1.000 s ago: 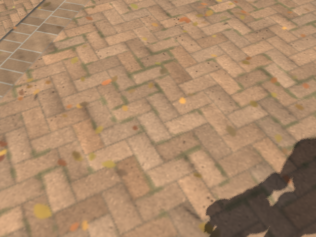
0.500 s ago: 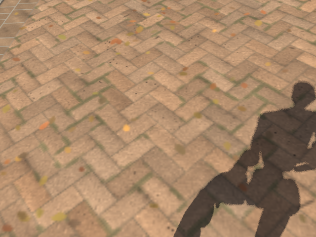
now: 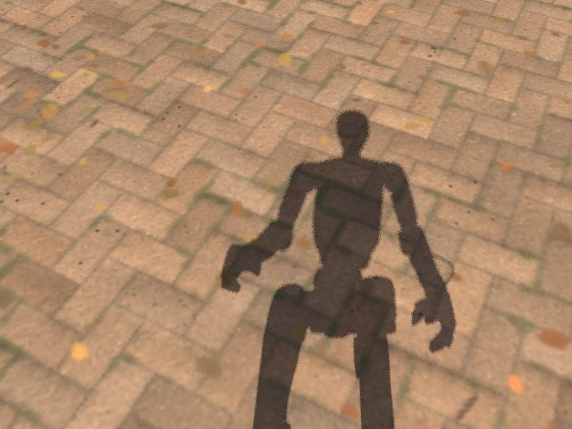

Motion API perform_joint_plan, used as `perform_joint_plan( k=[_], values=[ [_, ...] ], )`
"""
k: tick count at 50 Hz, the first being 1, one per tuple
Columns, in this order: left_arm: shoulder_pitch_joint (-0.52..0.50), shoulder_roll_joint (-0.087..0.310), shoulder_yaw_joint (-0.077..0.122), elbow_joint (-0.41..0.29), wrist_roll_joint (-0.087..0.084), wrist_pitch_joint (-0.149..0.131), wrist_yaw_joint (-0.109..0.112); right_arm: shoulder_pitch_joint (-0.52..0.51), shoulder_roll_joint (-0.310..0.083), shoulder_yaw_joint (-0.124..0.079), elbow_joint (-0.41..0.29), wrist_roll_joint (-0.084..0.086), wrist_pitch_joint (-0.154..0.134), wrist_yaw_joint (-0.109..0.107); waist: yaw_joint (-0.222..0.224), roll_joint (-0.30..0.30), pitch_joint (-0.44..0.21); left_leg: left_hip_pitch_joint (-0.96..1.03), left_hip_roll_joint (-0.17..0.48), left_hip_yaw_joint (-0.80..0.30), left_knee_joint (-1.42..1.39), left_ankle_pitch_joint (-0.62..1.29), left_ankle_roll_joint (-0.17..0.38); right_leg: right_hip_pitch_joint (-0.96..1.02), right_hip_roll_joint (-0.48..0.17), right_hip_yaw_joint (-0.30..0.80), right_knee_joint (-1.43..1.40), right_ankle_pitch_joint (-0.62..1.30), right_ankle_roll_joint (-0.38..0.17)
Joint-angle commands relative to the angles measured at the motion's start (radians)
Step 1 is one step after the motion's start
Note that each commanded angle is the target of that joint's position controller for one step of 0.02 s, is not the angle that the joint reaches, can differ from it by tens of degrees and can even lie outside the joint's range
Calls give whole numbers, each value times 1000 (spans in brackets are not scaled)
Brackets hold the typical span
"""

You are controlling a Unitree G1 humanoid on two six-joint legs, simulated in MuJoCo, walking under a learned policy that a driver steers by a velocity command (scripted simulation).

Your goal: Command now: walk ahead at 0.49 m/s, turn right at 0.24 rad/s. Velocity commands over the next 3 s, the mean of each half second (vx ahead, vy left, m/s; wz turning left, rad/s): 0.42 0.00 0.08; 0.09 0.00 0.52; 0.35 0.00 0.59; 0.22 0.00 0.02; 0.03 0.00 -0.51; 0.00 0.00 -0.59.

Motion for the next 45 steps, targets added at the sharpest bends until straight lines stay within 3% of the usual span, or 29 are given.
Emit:
perform_joint_plan(
  k=[1, 3, 7, 8, 9, 10, 11, 12, 13, 14, 15, 16, 18, 22, 26, 29, 32, 33, 34, 35, 36, 37, 38, 39, 40, 41, 43, 45],
  values=[
    [-7, 5, -17, -61, 8, -15, -17, -100, -156, -26, -78, 12, -13, -7, 49, 95, 10, -44, 258, -155, -179, 147, 192, 32, -32, -8, -182, 163, 9],
    [-78, 8, -23, -76, 3, -20, -27, -61, -172, -27, -71, 21, -5, -6, 21, 100, 17, -37, 241, -114, -164, 151, 170, 79, -4, -49, -286, 222, 15],
    [-162, 45, -17, -120, -5, -19, -41, 16, -202, -30, -43, 36, 20, -5, 7, 121, 35, 79, 299, -127, -107, 139, 139, 95, 25, -67, -403, 169, -12],
    [-144, 58, -12, -120, -3, -20, -43, 16, -209, -31, -40, 38, 28, -6, 27, 127, 27, 95, 308, -123, -69, 184, 128, 139, 41, -83, -432, 149, -26],
    [-79, 79, 3, -104, 2, -21, -41, 11, -208, -26, -38, 40, 34, -7, 74, 125, -6, 81, 289, -109, 24, 310, 108, 260, 70, -104, -474, 152, -42],
    [69, 126, 32, -58, 5, -21, -35, 22, -179, -14, -35, 34, 37, -7, 143, 105, -89, 34, 238, -70, 210, 424, 81, 467, 97, -115, -491, 150, -67],
    [252, 210, 61, -29, 16, -18, -20, 21, -120, 12, -62, 9, 34, -7, 216, -5, -229, -155, 178, -23, 530, 226, 32, 751, -80, 81, -479, 154, -129],
    [299, 301, 73, -21, 26, -13, -18, 119, -1, 46, -83, 9, 14, -3, 155, -268, -348, -507, 11, -54, 883, -368, -19, 1005, -325, 550, -617, -12, -273],
    [307, 200, 48, -23, 25, -22, -23, 66, -110, 19, -68, 40, 1, -3, 193, -140, -334, -599, 37, -203, 1020, -408, -6, 957, -319, 622, -685, -87, -260],
    [239, 156, 31, -29, 23, -30, -25, -1, -149, 5, -95, 61, -4, -2, 174, -114, -207, -659, 81, -206, 1041, -324, 13, 856, -291, 463, -688, -29, -219],
    [154, 120, 18, -38, 25, -35, -27, -31, -142, 5, -96, 52, 2, -9, 137, -65, -143, -615, 121, -188, 999, -242, 7, 730, -251, 329, -700, 147, -196],
    [88, 84, 9, -42, 29, -40, -32, -37, -135, -2, -87, 34, 15, -16, 102, -54, -90, -563, 142, -188, 944, -195, -3, 626, -211, 208, -719, 320, -177],
    [29, 56, 7, -35, 40, -56, -32, 15, -99, -5, -69, 31, 51, -21, 44, -57, -75, -439, 150, -189, 896, -154, -21, 514, -175, 61, -742, 559, -159],
    [-1, 92, 21, -18, 41, -54, 5, -46, -51, 0, -121, 16, 83, -18, 20, -35, -34, -457, 130, -158, 721, -12, -51, 474, -163, -111, -772, 688, -162],
    [10, 124, 31, -2, 30, -27, 34, -156, -34, 9, -182, 5, 88, 13, 62, -33, -44, -387, 110, -94, 481, 160, -49, 500, -146, -216, -753, 648, -149],
    [19, 142, 39, 11, 11, -5, 38, -200, -62, -1, -226, 3, 96, 33, 74, -35, -50, -390, 97, -74, 409, 109, -25, 575, -181, -219, -687, 635, -140],
    [-8, 159, 48, 6, -9, 17, 43, -177, -92, -18, -250, 4, 99, 45, 49, -46, -59, -345, 58, -30, 348, -7, 23, 613, -194, -219, -544, 715, -109],
    [-19, 156, 47, 3, -16, 24, 46, -115, -107, -29, -239, 5, 94, 43, 15, -28, -87, -253, 20, -3, 267, 41, 48, 602, -163, -244, -430, 750, -80],
    [29, 139, 43, 12, -9, 26, 43, -31, -168, -54, -224, 0, 88, 29, -16, 47, -139, -95, 3, -40, 174, 270, 89, 549, -93, -269, -250, 665, -20],
    [55, 93, 24, -18, 39, 20, 37, 18, -292, -86, -233, -8, 89, 1, -3, 257, -213, 146, 219, -336, 218, 818, 189, 286, 0, -278, 66, 146, 63],
    [102, 59, 8, -47, 48, 15, 24, -17, -321, -81, -268, -26, 93, -1, 52, 334, -366, 335, 424, -729, 169, 809, 429, 32, 178, -112, 353, -489, 109],
    [46, 115, 19, -35, 17, 14, 10, -32, -258, -63, -289, -14, 93, 9, -2, 174, -380, 283, 392, -668, 114, 634, 399, -7, 130, 38, 398, -439, 91],
    [-13, 116, 20, -54, -1, 18, 10, -92, -214, -51, -299, 0, 89, 8, 15, 138, -278, 192, 346, -564, 98, 484, 343, -45, 102, 35, 364, -358, 72],
    [-24, 109, 22, -40, 11, 28, 23, -138, -180, -43, -302, 17, 92, 3, 42, 62, -186, 80, 292, -491, 76, 354, 279, -43, 70, 29, 277, -290, 74],
    [-33, 125, 30, -43, 28, 39, 38, -174, -157, -36, -308, 22, 100, -7, 59, 80, -149, -14, 256, -455, 55, 257, 246, -5, 54, 31, 198, -236, 77],
    [-24, 120, 31, -44, 31, 49, 40, -188, -161, -37, -316, 11, 107, -14, 77, 116, -137, -90, 225, -436, 37, 215, 234, 58, 63, 20, 167, -196, 79],
    [-1, 90, 25, -44, 29, 51, 42, -185, -177, -44, -327, -3, 113, -26, 85, 149, -148, -124, 195, -417, 30, 228, 232, 101, 87, 11, 78, -161, 90],
    [-11, 72, 17, -48, 28, 48, 45, -168, -195, -52, -331, 2, 116, -39, 75, 151, -166, -112, 187, -422, 38, 211, 227, 114, 99, 17, -20, -133, 103]
  ],
)
Next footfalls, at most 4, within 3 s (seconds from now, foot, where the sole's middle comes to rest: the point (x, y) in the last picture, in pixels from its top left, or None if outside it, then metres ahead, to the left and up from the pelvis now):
0.22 right None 0.29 -0.16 -0.78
0.68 left None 0.44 0.07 -0.78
1.12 right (351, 416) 0.50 -0.15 -0.78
1.60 left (177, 407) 0.54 0.25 -0.78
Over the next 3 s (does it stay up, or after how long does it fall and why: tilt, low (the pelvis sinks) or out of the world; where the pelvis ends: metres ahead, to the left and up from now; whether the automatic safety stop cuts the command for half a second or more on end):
stays up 0.66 0.21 -0.02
